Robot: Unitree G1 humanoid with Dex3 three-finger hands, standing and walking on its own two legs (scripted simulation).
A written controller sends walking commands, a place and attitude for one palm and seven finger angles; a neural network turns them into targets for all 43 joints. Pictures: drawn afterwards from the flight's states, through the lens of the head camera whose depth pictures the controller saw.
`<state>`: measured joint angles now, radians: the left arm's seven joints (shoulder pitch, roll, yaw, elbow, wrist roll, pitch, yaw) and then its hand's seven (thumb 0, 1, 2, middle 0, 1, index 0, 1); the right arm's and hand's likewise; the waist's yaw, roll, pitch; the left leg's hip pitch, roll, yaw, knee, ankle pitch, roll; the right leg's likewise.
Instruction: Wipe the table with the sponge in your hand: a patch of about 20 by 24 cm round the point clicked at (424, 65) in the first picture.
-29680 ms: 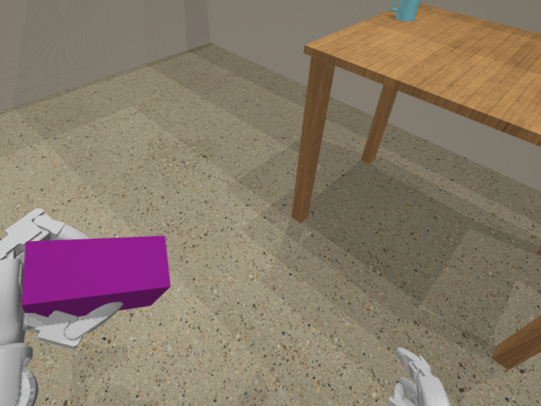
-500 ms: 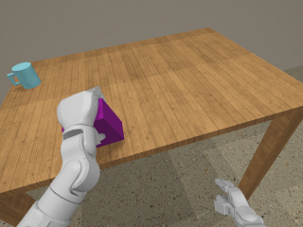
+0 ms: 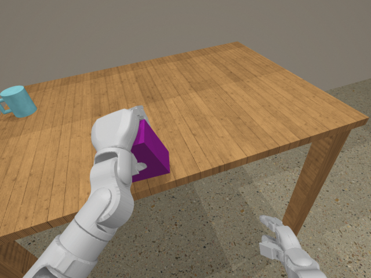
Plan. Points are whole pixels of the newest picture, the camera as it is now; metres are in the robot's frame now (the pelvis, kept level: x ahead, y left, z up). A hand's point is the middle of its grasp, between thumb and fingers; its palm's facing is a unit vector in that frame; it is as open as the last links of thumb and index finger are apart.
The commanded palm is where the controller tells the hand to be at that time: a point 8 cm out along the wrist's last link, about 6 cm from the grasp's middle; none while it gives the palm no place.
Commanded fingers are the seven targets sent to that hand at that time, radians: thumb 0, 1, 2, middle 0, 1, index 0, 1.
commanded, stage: wipe forward along the third lane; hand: left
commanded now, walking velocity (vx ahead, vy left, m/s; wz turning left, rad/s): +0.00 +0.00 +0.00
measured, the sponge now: (141, 158) +0.32 +0.16 +0.12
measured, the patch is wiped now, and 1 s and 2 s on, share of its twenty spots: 0.65 0.85 0.85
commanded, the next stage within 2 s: wipe back along the third lane in 1.68 s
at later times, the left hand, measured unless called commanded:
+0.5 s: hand (132, 133) +0.36 +0.18 +0.17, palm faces +0.17 -0.09 -0.98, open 9.7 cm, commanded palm +0.32 +0.20 +0.21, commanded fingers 0.00 0.10 1.30 -1.20 -1.60 -1.20 -1.60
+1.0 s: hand (127, 121) +0.40 +0.21 +0.17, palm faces +0.06 -0.03 -1.00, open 9.7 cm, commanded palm +0.37 +0.22 +0.19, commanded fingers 0.00 0.10 1.30 -1.20 -1.60 -1.20 -1.60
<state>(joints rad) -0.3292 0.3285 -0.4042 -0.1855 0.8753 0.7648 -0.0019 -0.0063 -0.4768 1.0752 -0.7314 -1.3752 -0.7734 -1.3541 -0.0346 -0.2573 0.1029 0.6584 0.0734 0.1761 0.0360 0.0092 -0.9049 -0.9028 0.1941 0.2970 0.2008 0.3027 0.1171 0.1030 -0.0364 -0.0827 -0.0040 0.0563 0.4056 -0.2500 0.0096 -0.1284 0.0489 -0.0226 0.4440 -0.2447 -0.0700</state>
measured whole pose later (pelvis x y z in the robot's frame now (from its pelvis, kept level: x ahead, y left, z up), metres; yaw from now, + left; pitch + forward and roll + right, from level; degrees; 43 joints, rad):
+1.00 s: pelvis +0.01 -0.01 +0.00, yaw +1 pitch +1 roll +1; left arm -0.71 0.35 -0.28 0.53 0.96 0.61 -0.07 -0.02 -0.54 1.12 -0.78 -1.35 -0.82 -1.31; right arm 0.09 -0.29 0.07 0.75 0.06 0.10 -0.05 0.01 -0.90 -0.90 0.20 0.30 0.20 0.30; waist 0.05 0.09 -0.08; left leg -0.18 0.00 0.03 0.41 -0.25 0.00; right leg -0.22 0.05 -0.04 0.45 -0.25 -0.08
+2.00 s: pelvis +0.01 +0.01 +0.00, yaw +0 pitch +4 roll +0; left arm -0.92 0.37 -0.21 0.96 0.95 0.43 0.08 0.01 -0.54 1.13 -0.78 -1.36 -0.81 -1.34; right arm 0.24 -0.29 0.03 0.83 0.07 0.07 -0.05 0.01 -0.91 -0.90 0.20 0.30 0.20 0.30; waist -0.01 0.08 -0.10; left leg -0.20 -0.01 0.05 0.35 -0.22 0.02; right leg -0.23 0.05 -0.02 0.35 -0.19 -0.06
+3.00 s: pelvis +0.03 +0.05 +0.00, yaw +2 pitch +0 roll +0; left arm -0.49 0.25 -0.49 0.02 0.98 0.81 0.03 0.03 -0.44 1.07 -0.69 -1.41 -0.73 -1.39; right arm 0.01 -0.26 0.09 0.68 0.09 0.22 0.08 0.01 -0.91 -0.90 0.19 0.30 0.20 0.30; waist 0.12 0.11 -0.09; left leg -0.15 -0.07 0.04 0.47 -0.32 0.08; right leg -0.17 -0.01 -0.03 0.49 -0.31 -0.01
